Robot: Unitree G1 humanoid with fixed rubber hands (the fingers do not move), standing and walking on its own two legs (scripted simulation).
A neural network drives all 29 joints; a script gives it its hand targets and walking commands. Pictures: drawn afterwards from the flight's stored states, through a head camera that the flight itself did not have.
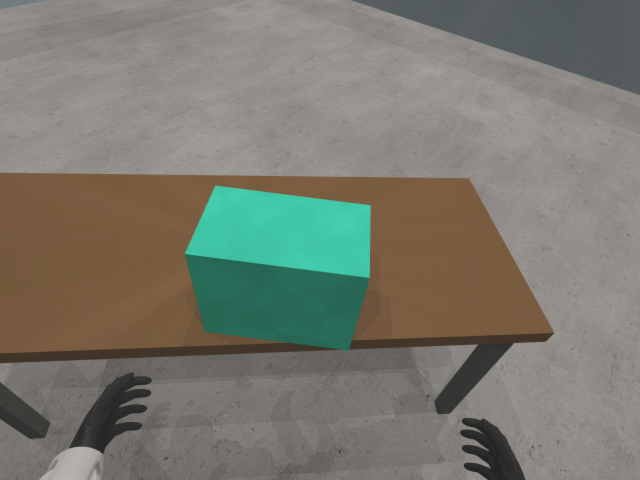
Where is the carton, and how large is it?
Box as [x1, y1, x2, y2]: [185, 186, 370, 350]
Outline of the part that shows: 215,186 185,252 204,330 210,332 348,350 369,278 370,205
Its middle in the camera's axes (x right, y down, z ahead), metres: -0.06 +0.06 +0.72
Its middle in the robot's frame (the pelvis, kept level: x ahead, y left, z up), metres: +0.49 +0.04 -0.10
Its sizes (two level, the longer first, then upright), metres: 0.278 0.163 0.228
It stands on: a table, 0.55 m high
